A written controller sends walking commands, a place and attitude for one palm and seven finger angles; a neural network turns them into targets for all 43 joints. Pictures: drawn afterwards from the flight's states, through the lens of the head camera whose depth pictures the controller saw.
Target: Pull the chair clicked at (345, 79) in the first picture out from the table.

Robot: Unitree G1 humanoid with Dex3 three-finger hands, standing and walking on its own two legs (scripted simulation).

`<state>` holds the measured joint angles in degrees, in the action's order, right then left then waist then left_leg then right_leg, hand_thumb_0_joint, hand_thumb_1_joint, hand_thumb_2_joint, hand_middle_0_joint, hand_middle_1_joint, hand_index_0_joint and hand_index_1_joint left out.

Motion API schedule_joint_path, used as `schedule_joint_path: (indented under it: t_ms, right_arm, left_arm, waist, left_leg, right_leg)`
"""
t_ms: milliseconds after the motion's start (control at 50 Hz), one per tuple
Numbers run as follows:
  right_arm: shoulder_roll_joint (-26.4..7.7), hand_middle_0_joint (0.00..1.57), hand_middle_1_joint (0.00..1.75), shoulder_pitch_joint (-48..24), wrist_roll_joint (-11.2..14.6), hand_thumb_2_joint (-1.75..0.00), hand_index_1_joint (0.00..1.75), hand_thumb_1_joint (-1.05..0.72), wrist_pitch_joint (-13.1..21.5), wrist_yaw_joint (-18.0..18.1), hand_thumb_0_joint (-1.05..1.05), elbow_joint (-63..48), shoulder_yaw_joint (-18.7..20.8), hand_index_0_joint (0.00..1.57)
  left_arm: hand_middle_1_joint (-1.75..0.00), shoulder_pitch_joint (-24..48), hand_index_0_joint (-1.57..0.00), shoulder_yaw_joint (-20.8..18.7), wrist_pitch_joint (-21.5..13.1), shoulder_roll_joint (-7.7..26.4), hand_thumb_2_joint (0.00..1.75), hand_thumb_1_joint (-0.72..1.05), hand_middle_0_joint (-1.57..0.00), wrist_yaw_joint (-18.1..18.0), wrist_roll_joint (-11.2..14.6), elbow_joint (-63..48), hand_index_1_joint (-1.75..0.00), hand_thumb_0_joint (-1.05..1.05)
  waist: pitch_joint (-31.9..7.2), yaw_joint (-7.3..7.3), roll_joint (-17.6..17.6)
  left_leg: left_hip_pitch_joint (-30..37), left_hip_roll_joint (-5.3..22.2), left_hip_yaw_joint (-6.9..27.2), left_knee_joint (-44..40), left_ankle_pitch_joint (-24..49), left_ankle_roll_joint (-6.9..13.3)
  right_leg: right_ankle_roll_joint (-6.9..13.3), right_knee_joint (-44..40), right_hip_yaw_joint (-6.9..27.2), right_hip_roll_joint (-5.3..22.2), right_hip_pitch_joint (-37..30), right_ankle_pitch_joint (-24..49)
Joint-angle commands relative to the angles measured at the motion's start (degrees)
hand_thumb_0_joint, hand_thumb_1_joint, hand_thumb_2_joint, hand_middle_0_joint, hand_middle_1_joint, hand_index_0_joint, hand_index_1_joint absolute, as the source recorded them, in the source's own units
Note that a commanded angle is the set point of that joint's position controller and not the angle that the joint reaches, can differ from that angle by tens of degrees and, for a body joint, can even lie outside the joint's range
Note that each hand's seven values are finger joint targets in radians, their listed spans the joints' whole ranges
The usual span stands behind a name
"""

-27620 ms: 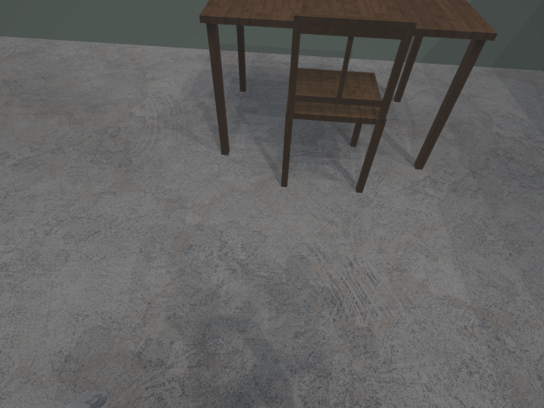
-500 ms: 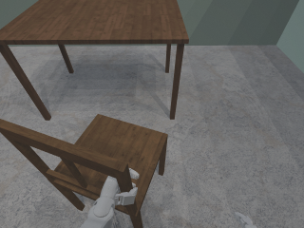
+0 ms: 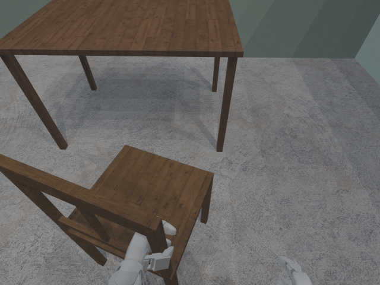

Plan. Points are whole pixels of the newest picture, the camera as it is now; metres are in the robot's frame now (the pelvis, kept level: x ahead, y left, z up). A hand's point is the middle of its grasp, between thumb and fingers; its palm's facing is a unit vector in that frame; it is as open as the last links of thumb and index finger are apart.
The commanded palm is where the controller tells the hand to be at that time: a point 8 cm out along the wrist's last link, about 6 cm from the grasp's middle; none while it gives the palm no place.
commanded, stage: open the thumb and straighten the fingers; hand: left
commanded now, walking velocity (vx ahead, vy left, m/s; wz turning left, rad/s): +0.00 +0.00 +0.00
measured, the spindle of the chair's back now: (94, 222) +0.29 +0.27 -0.12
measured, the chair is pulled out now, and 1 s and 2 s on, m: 0.60 0.60 0.60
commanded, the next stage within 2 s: draw the fingers out of the gap in 0.78 s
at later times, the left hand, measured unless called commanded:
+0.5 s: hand (158, 250) +0.22 +0.09 -0.07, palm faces -0.16 -0.98 -0.09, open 13.6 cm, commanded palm +0.20 +0.14 -0.05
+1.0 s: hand (153, 259) +0.20 +0.09 -0.07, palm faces -0.14 -0.99 -0.08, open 17.4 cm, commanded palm +0.17 +0.14 -0.05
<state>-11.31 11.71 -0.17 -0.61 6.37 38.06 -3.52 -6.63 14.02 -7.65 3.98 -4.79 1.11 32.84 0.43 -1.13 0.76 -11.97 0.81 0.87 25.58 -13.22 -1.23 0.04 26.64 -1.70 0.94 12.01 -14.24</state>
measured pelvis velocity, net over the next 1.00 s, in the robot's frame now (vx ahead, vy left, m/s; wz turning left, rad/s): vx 0.01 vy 0.00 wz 0.03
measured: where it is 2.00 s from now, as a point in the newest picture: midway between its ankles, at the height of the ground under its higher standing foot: outside the picture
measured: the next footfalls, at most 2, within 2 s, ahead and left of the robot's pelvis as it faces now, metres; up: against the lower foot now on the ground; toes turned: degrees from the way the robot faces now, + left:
none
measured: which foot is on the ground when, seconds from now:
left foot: down 0.00-1.00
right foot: down 0.00-1.00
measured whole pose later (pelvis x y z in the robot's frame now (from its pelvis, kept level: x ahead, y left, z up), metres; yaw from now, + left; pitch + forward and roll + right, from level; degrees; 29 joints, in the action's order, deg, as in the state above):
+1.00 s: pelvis +0.01 +0.00 -0.05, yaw +1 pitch +10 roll +0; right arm -13.9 17.0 1.6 7.0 3.0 26.0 -1.3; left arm -25.8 9.7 9.2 8.6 1.1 2.1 -4.8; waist -8.3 -3.4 2.6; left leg -36.2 0.3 2.6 52.6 -26.5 -1.4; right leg 0.4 52.8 -3.0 1.7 35.1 -27.7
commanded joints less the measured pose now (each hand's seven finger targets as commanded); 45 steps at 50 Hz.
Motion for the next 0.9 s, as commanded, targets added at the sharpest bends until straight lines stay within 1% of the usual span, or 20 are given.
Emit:
schedule_joint_path:
  t_ms: [0, 20, 40, 60, 80, 140, 180, 240, 260, 400, 460, 520, 540, 620, 720, 760, 820, 840, 860, 880]
  right_arm:
    - [-6.2, 0.2, 0.3, -3.9, 0.2, -0.9, 0.3, -0.9, 2.3, 0.8, 0.0, -8.1, 2.3, 0.2]
    - [-6.2, 0.2, 0.3, -4.1, 0.2, -0.9, 0.3, -0.9, 2.3, 0.7, 0.0, -8.9, 2.5, 0.2]
    - [-8.0, 0.2, 0.3, -1.5, 2.8, -0.9, 0.3, -0.9, 2.7, -2.4, 0.0, -8.6, 4.2, 0.2]
    - [-8.3, 0.2, 0.3, -1.4, 3.3, -0.9, 0.3, -0.9, 2.6, -4.0, 0.0, -9.1, 4.3, 0.2]
    - [-8.4, 0.2, 0.3, -2.6, 3.3, -0.9, 0.3, -0.9, 3.2, -4.9, 0.0, -10.8, 4.9, 0.2]
    - [-7.9, 0.2, 0.3, -3.5, 3.0, -0.9, 0.3, -0.9, 5.9, -5.6, 0.0, -13.6, 5.1, 0.2]
    - [-7.9, 0.2, 0.3, -3.1, 3.1, -0.9, 0.3, -0.9, 6.5, -6.0, 0.0, -14.9, 5.0, 0.2]
    - [-8.2, 0.2, 0.3, -2.7, 2.9, -0.9, 0.3, -0.9, 7.5, -6.0, 0.0, -16.7, 5.2, 0.2]
    - [-9.0, 0.2, 0.3, -2.2, 3.0, -0.9, 0.3, -0.9, 7.3, -5.6, 0.0, -16.6, 5.3, 0.2]
    - [-8.8, 0.2, 0.3, -1.8, 2.8, -0.9, 0.3, -0.9, 8.9, -4.0, 0.0, -18.9, 4.6, 0.2]
    - [-9.2, 0.2, 0.3, -0.9, 2.6, -0.9, 0.3, -0.9, 9.8, -3.3, 0.0, -19.1, 4.5, 0.2]
    - [-8.9, 0.2, 0.3, -0.1, 2.3, -0.9, 0.3, -0.9, 10.6, -3.1, 0.0, -19.6, 4.3, 0.2]
    - [-9.1, 0.2, 0.3, 0.5, 2.3, -0.9, 0.3, -0.9, 10.5, -3.0, 0.0, -19.2, 4.4, 0.2]
    - [-8.9, 0.2, 0.3, 1.1, 2.2, -0.9, 0.3, -0.9, 10.7, -3.0, 0.0, -19.9, 4.1, 0.2]
    - [-8.9, 0.2, 0.3, 1.8, 2.1, -0.9, 0.3, -0.9, 11.7, -2.8, 0.0, -20.5, 4.0, 0.2]
    - [-9.2, 0.2, 0.3, 2.1, 2.0, -0.9, 0.3, -0.9, 11.8, -2.5, 0.0, -20.3, 4.2, 0.2]
    - [-8.8, 0.2, 0.3, 2.3, 1.9, -0.9, 0.3, -0.9, 12.0, -2.6, 0.0, -20.8, 4.1, 0.2]
    - [-8.9, 0.2, 0.3, 2.5, 1.9, -0.9, 0.3, -0.9, 11.9, -2.7, 0.0, -20.7, 4.1, 0.2]
    - [-8.6, 0.2, 0.3, 1.9, 2.0, -0.9, 0.3, -0.9, 11.5, -2.5, 0.0, -20.4, 4.7, 0.2]
    - [-8.2, 0.2, 0.3, 1.6, 2.0, -0.9, 0.3, -0.9, 11.2, -2.7, 0.0, -21.3, 4.4, 0.2]
  left_arm:
    - [-1.45, 7.9, -0.5, -1.4, -2.6, 1.7, 0.9, 0.9, -0.5, -0.8, -0.2, -11.8, -1.45, 0.0]
    - [-1.45, 7.4, -0.5, -4.2, -3.0, 4.6, 0.9, 0.9, -0.5, -1.2, -0.2, -16.0, -1.45, 0.0]
    - [-1.45, 2.5, -0.5, -1.4, -0.1, -0.2, 0.84, 0.78, -0.5, 0.8, 1.2, -8.4, -1.45, 0.0]
    - [-1.45, 3.7, -0.5, -1.1, 0.4, 0.1, 0.78, 0.66, -0.5, 2.3, 1.7, -11.1, -1.45, 0.0]
    - [-1.45, 8.1, -0.5, -4.4, -0.6, 4.1, 0.73, 0.54, -0.5, 2.8, 2.2, -17.8, -1.45, 0.0]
    - [-1.45, 3.3, -0.5, -5.6, -0.7, 5.2, 0.55, 0.17, -0.5, 4.1, 2.7, -24.8, -1.45, 0.0]
    - [-1.45, 1.9, -0.5, -3.9, 0.6, 3.9, 0.43, -0.07, -0.5, 4.3, 2.5, -27.4, -1.45, 0.0]
    - [-1.38, -2.0, -0.47, -3.6, 3.1, 3.7, 0.26, -0.43, -0.47, 4.1, 2.0, -29.8, -1.38, 0.0]
    - [-1.3, -2.0, -0.45, -8.1, 4.3, 8.5, 0.2, -0.55, -0.45, 3.8, 2.1, -29.6, -1.3, 0.0]
    - [-0.8, -2.2, -0.27, -5.0, 9.7, 5.2, 0.2, -0.55, -0.27, 5.0, 2.7, -36.1, -0.8, 0.0]
    - [-0.58, -2.6, -0.2, -6.1, 11.1, 6.5, 0.2, -0.55, -0.2, 5.1, 3.1, -37.3, -0.58, 0.0]
    - [-0.36, -5.4, -0.13, -5.8, 11.5, 6.3, 0.2, -0.55, -0.13, 5.5, 2.9, -39.9, -0.36, 0.0]
    - [-0.29, -6.5, -0.1, -10.3, 11.8, 10.5, 0.2, -0.55, -0.1, 5.3, 2.8, -38.9, -0.29, 0.0]
    - [0.0, -7.3, 0.0, -7.5, 12.3, 8.6, 0.2, -0.55, 0.0, 6.2, 2.2, -41.9, 0.0, 0.0]
    - [0.0, -9.2, 0.0, -5.1, 12.5, 7.0, 0.2, -0.55, 0.0, 6.6, 2.3, -45.0, 0.0, 0.0]
    - [0.0, -8.3, 0.0, -6.3, 12.6, 8.5, 0.2, -0.55, 0.0, 6.3, 2.1, -45.1, 0.0, 0.0]
    - [0.0, -11.2, 0.0, -5.0, 12.7, 7.1, 0.2, -0.55, 0.0, 6.0, 1.6, -46.3, 0.0, 0.0]
    - [0.0, -10.3, 0.0, -6.0, 12.8, 8.2, 0.2, -0.55, 0.0, 5.6, 1.6, -46.9, 0.0, 0.0]
    - [0.0, -15.3, 0.0, -10.6, 13.1, 11.5, 0.2, -0.55, 0.0, 5.3, 1.4, -44.8, 0.0, 0.0]
    - [0.0, -18.8, 0.0, -7.7, 13.3, 8.6, 0.2, -0.55, 0.0, 5.7, 1.3, -45.8, 0.0, 0.0]
  waist:
    - [-9.8, 0.22, -0.6]
    - [-9.9, 0.48, -1.2]
    - [-8.1, -3.65, -7.2]
    - [-8.6, -2.89, -6.9]
    - [-9.5, -2.6, -5.4]
    - [-13.3, -1.31, -0.5]
    - [-12.6, -2.16, 0.0]
    - [-14.6, -1.8, -1.0]
    - [-14.1, -1.72, -3.0]
    - [-15.3, -2.62, -2.2]
    - [-15.2, -3.03, -5.3]
    - [-16.0, -2.58, -3.5]
    - [-15.6, -2.06, -4.0]
    - [-15.7, -2.86, -2.2]
    - [-15.8, -3.44, -1.8]
    - [-15.9, -3.64, -4.0]
    - [-16.8, -3.05, -1.5]
    - [-16.7, -3.1, -1.5]
    - [-17.1, -1.39, -2.6]
    - [-16.9, -1.16, -1.9]
  left_leg:
    - [5.2, 4.6, 2.9, -2.2, 14.6, 2.2]
    - [4.9, 4.6, 3.0, -2.3, 14.8, 2.3]
    - [-0.3, 1.3, -0.6, 1.4, 8.7, 2.1]
    - [-2.6, 1.1, -0.9, 2.5, 6.3, 2.2]
    - [-4.4, 0.5, -0.7, 4.0, 4.2, 2.3]
    - [-7.2, -0.4, -0.6, 8.1, 2.6, 2.4]
    - [-9.2, -0.1, -0.2, 10.0, 1.7, 2.4]
    - [-12.0, -0.3, -0.1, 12.8, 0.4, 2.5]
    - [-13.5, -0.2, 0.0, 13.3, 0.0, 2.7]
    - [-15.6, -1.0, -0.1, 16.7, -1.2, 3.0]
    - [-17.0, -1.0, 0.2, 17.9, -1.6, 3.2]
    - [-16.9, -1.4, 0.0, 18.8, 0.3, 3.2]
    - [-17.8, -1.5, -0.1, 19.1, 0.2, 3.1]
    - [-17.4, -1.6, 0.0, 19.9, 1.5, 3.2]
    - [-17.2, -1.7, 0.5, 20.7, 2.0, 3.2]
    - [-17.8, -1.7, 0.7, 21.2, 2.1, 3.4]
    - [-17.2, -1.9, 0.6, 21.2, 3.1, 3.3]
    - [-17.4, -1.9, 0.7, 21.3, 2.9, 3.2]
    - [-18.2, -1.8, 0.4, 21.1, 3.8, 3.1]
    - [-18.1, -1.9, 0.1, 20.8, 4.1, 3.0]
  right_leg:
    - [0.9, -4.2, 2.8, 5.1, -1.6, 13.9]
    - [0.9, -4.3, 2.9, 5.1, -2.4, 14.3]
    - [0.4, 0.5, -1.1, 2.6, 3.4, 11.9]
    - [0.6, 1.5, -1.3, 2.6, 4.8, 10.5]
    - [0.6, 2.8, -0.8, 2.2, 6.2, 8.4]
    - [1.0, 7.0, -0.6, 1.5, 8.7, 5.6]
    - [0.9, 9.1, -1.1, 1.0, 11.9, 3.9]
    - [0.6, 11.7, -1.1, 0.7, 14.0, 2.4]
    - [0.5, 11.9, -0.8, 0.5, 14.4, 2.4]
    - [0.0, 13.8, -1.2, 0.5, 16.9, 0.5]
    - [-0.3, 13.8, -0.9, 0.3, 17.5, 0.0]
    - [-0.3, 14.7, -0.9, 0.6, 16.8, 2.7]
    - [-0.3, 14.8, -0.8, 0.6, 16.7, 3.0]
    - [-0.3, 15.5, -1.0, 0.6, 17.5, 4.5]
    - [-0.4, 16.0, -1.5, 0.5, 18.4, 4.6]
    - [-0.5, 16.1, -1.4, 0.3, 18.7, 4.6]
    - [-0.3, 16.8, -1.7, 0.4, 18.4, 5.7]
    - [-0.3, 16.9, -1.6, 0.4, 18.4, 5.4]
    - [0.0, 17.2, -1.6, 0.4, 17.3, 6.2]
    - [-0.1, 17.3, -1.6, 0.6, 16.9, 6.9]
